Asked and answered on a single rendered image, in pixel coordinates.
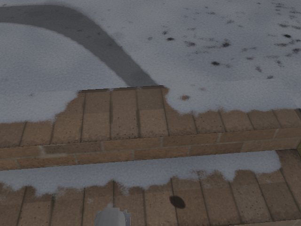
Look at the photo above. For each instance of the robot left thigh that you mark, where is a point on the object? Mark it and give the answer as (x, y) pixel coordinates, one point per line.
(111, 216)

